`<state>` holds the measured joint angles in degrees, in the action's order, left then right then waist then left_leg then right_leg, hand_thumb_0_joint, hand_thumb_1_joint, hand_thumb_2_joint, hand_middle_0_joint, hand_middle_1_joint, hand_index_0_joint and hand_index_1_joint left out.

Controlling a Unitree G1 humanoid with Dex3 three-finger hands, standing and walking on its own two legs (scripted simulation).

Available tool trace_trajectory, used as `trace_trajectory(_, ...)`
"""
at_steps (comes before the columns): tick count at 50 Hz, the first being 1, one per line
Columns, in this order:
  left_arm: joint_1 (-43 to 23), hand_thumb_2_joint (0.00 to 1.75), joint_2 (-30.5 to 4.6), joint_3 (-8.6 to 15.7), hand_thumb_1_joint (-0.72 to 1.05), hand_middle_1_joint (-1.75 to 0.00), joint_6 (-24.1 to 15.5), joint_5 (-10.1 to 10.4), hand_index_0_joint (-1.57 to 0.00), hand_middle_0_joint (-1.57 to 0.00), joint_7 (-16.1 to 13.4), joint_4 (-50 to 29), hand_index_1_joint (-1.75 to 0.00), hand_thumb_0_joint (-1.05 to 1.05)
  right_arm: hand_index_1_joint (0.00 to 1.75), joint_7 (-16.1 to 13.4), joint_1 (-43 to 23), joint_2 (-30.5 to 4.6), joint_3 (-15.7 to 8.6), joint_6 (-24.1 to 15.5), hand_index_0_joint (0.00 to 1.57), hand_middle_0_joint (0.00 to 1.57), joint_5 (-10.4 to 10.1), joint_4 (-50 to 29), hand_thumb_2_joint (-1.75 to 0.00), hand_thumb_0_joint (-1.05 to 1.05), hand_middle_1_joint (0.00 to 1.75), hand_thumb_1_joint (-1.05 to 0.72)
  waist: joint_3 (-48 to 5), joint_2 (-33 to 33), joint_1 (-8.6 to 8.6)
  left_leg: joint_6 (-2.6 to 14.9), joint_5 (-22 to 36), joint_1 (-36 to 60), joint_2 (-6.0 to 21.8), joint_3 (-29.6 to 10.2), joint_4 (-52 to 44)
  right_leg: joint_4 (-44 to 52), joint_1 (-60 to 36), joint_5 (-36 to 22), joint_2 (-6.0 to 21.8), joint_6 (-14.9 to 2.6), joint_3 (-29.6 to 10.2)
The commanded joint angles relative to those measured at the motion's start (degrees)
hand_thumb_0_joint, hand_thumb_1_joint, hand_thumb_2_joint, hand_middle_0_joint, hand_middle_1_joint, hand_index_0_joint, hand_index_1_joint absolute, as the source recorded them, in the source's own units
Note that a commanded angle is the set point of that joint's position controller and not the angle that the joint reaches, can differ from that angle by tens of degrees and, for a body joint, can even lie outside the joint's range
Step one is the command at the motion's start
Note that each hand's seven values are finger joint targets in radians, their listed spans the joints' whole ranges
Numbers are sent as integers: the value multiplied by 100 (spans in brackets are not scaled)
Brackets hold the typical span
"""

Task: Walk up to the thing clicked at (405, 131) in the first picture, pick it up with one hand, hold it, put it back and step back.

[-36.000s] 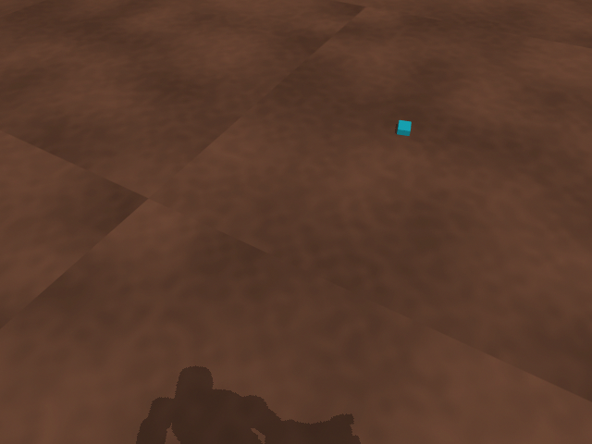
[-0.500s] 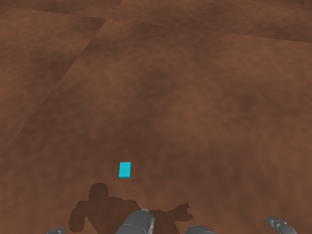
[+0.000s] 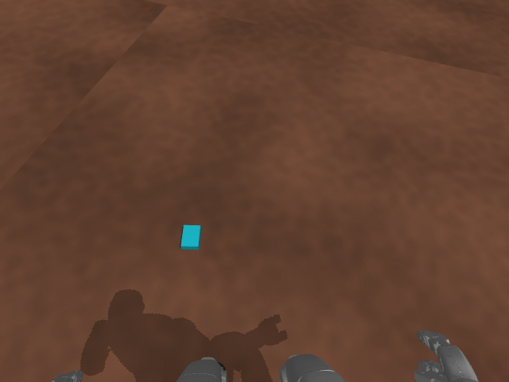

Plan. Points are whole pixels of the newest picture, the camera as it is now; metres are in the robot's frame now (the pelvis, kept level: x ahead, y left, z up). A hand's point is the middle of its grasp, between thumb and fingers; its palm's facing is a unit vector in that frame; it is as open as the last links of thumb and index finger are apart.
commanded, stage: step back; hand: left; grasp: from above
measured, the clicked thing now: (191, 237) +0.67 +0.25 -0.75
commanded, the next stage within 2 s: stand in 1.98 s
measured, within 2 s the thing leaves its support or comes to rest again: neither
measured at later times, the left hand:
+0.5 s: hand out of the picture -0.04 +0.25 -0.15, palm faces +0.05 -0.92 -0.40, open 7.4 cm
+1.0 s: hand out of the picture -0.30 +0.21 -0.14, palm faces +0.03 -0.90 -0.43, open 7.4 cm
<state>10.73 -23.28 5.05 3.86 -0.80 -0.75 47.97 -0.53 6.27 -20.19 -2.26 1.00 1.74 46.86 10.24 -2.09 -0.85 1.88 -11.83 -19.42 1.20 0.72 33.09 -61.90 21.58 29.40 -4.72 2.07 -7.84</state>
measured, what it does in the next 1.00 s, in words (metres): walks backwards: right foot, then left foot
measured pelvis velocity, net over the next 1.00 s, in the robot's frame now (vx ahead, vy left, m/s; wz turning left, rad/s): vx -0.34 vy -0.07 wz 0.02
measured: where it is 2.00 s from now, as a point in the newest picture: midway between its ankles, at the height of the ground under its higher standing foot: outside the picture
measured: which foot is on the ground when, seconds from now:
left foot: down 0.00-0.14, up 0.16-0.42, down 0.44-0.80, up 0.82-1.00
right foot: up 0.00-0.10, down 0.12-0.46, up 0.48-0.76, down 0.78-1.00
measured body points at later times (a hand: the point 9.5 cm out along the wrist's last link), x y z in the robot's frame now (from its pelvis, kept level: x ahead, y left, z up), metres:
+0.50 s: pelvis -0.17 -0.02 -0.01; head -0.11 -0.01 +0.43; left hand -0.05 +0.30 -0.12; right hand -0.09 -0.33 -0.13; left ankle -0.17 +0.09 -0.73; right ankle -0.09 -0.15 -0.72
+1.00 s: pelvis -0.34 -0.07 +0.00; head -0.31 -0.09 +0.44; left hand -0.30 +0.26 -0.11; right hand -0.23 -0.38 -0.13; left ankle -0.32 +0.08 -0.68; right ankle -0.32 -0.18 -0.73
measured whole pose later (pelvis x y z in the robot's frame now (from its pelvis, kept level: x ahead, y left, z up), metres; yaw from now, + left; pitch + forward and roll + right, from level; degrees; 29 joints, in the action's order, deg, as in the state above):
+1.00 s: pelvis -0.34 -0.07 +0.00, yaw +1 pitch -2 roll +1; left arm 14.1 -20.7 4.0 1.3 -2.9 0.0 51.8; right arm -0.4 10.8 -23.8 -3.1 2.9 1.2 51.0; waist 5.7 1.7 -2.3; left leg -0.9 -25.8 -26.3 -4.3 -6.2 58.5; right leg -37.1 16.0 19.2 1.0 -1.3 -0.4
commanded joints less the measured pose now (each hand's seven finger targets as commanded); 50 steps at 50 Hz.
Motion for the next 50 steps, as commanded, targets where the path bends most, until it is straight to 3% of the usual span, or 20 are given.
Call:
trace_trajectory(1, 230, 90, -846, 263, 90, -30, -201, -8, -20, -20, -15, -427, -30, 0, 30, -116, 187, -1646, -476, -43, 20, 20, 21, -423, -90, 0, 30, -90, -1375, 1254, 234, 1168, 1678, 1309, 1338, -1269, -662, 1522, -90, -84, 313, -76, 468)
trace_trajectory(5, 1181, 90, -916, 334, 90, -30, -254, -114, -20, -20, 44, 37, -30, 0, 30, -78, -139, -1643, -471, 88, 20, 20, -71, -489, -90, 0, 30, -90, -1455, 1094, -173, 462, 53, -165, 938, -1018, -226, 3630, -1551, -1307, 478, -447, 599)
trace_trajectory(6, 982, 90, -1295, 443, 90, -30, -293, -214, -20, -20, 50, -105, -30, 0, 30, -61, -19, -1287, -378, 93, 20, 20, -115, -541, -90, 0, 30, -90, -1148, -150, -72, 56, -1055, -1220, 186, -734, 663, 4098, -1530, -652, 1413, -768, -1078)
trace_trajectory(7, 519, 90, -1972, 584, 90, -30, -261, -165, -20, -20, 54, -352, -30, 0, 30, -150, -334, -1171, -382, 77, 20, 20, -142, -643, -90, 0, 30, -90, -861, -1411, -299, -227, -2200, -1223, -725, -509, 2084, 4630, -263, -869, 2630, -1667, -2275)
trace_trajectory(8, 67, 90, -2051, 557, 90, -30, -294, -179, -20, -20, 21, -577, -30, 0, 30, -186, -295, -1423, -466, 109, 20, 20, -99, -568, -90, 0, 30, -90, -544, -1325, -242, -307, -2252, -891, -512, -1095, 3226, 4876, 684, -867, 3067, -2052, -2718)
trace_trajectory(11, -738, 90, -1220, 369, 90, -30, -326, -166, -20, -20, -55, -675, -30, 0, 30, -152, 480, -1266, -384, 50, 20, 20, -192, -177, -90, 0, 30, -90, -701, -617, 327, -230, -1422, -718, -878, -999, 3590, 3884, 52, -2822, 1725, -1264, -420)
trace_trajectory(17, -69, 90, -1172, 345, 90, -30, -259, -190, -20, -20, -158, -735, -30, 0, 30, -148, 363, -1154, -305, -16, 20, 20, -88, -299, -90, 0, 30, -90, -1042, -858, -198, -281, -1915, -802, -427, -461, 1710, 3266, -1631, -4172, 1944, -1374, -395)
trace_trajectory(20, -246, 90, -1216, 293, 90, -30, -179, -80, -20, -20, -127, -783, -30, 0, 30, -118, 871, -1100, -338, -57, 20, 20, -52, -85, -90, 0, 30, -90, -1336, -850, 20, -135, -937, 73, -313, -31, -255, 2681, -1651, -4117, 1784, -1164, -248)
trace_trajectory(21, -271, 90, -1170, 250, 90, -30, -131, -42, -20, -20, -97, -802, -30, 0, 30, -112, 1069, -1133, -370, -88, 20, 20, -46, 12, -90, 0, 30, -90, -1440, -571, 95, -106, 21, 538, -312, 63, -1090, 2349, -1455, -3859, 1656, -980, -122)
trace_trajectory(22, -139, 90, -943, 171, 90, -30, -103, -34, -20, -20, -77, -828, -30, 0, 30, -121, 967, -1377, -447, -112, 20, 20, 18, -13, -90, 0, 30, -90, -1485, -47, -5, 103, 721, 1021, 290, -883, -1115, 2038, -688, -2955, 1349, -684, -2)
trace_trajectory(24, -561, 90, -984, 257, 90, -30, -84, 8, -20, -20, -149, -898, -30, 0, 30, -76, 638, -2391, -619, -100, 20, 20, 16, -222, -90, 0, 30, -90, -1276, 1539, 311, 1530, 2182, 328, 2273, -3146, -1302, -14, 278, 928, 123, -275, 223)
trace_trajectory(25, -674, 90, -1061, 284, 90, -30, -64, -27, -20, -20, -171, -799, -30, 0, 30, -105, 489, -2176, -605, -132, 20, 20, 33, -173, -90, 0, 30, -90, -1078, 1088, 268, 1608, 2208, -40, 2210, -2970, -1241, -781, 205, 819, 70, -299, -305)
trace_trajectory(28, -152, 90, -1007, 266, 90, -30, -60, 62, -20, -20, -112, -547, -30, 0, 30, -191, -6, -1626, -402, -125, 20, 20, 36, -266, -90, 0, 30, -90, -1042, 762, -126, 1174, 2514, 361, 1426, -1477, -734, -1215, 465, 72, 30, -317, -241)
trace_trajectory(34, -124, 90, -877, 218, 90, -30, -139, -22, -20, -20, -14, -491, -30, 0, 30, -142, 314, -1672, -446, -17, 20, 20, 70, -332, -90, 0, 30, -90, -1200, 1260, 186, 1258, 1929, 1061, 1395, -1431, -640, 948, 167, 118, 267, -82, 427)
trace_trajectory(38, 727, 90, -804, 224, 90, -30, -277, -56, -20, -20, 19, 33, -30, 0, 30, -83, 27, -1733, -433, 124, 20, 20, -40, -340, -90, 0, 30, -90, -1768, 1336, -143, 682, 829, 644, 1005, -980, -97, 3815, -1276, -1089, 273, -386, 936)
trace_trajectory(39, 674, 90, -1084, 320, 90, -30, -328, -148, -20, -20, 10, 52, -30, 0, 30, -63, 130, -1444, -346, 134, 20, 20, -51, -345, -90, 0, 30, -90, -1600, 796, -73, 348, 75, -370, 641, -815, 405, 3873, -1751, -1086, 650, -525, 99)
trace_trajectory(40, 611, 90, -1626, 468, 90, -30, -353, -213, -20, -20, 3, -39, -30, 0, 30, -67, 128, -1069, -237, 99, 20, 20, -80, -486, -90, 0, 30, -90, -1291, -804, -101, -61, -1543, -1835, -387, -426, 1441, 4134, -1913, -892, 1834, -959, -1676)
trace_trajectory(41, 269, 90, -2156, 550, 90, -30, -341, -228, -20, -20, -35, -257, -30, 0, 30, -187, -363, -1207, -340, 105, 20, 20, -56, -563, -90, 0, 30, -90, -991, -1220, -504, -231, -2424, -1323, -486, -1035, 2554, 4519, -178, -1112, 3030, -1943, -2720)
trace_trajectory(44, -704, 90, -1383, 301, 90, -30, -439, -169, -20, -20, -91, -352, -30, 0, 30, -155, 181, -1310, -341, 81, 20, 20, -138, -138, -90, 0, 30, -90, -596, -198, 236, -201, -1391, -1021, -660, -1167, 3509, 3871, -15, -2397, 1911, -1359, -725)
trace_trajectory(50, 134, 90, -1452, 380, 90, -30, -524, -249, -20, -20, -25, -145, -30, 0, 30, 10, 0, -1277, -352, -53, 20, 20, 28, -56, -90, 0, 30, -90, -763, -763, -365, -295, -1732, -908, -207, -484, 1329, 4069, -1157, 368, 1895, -1331, -934)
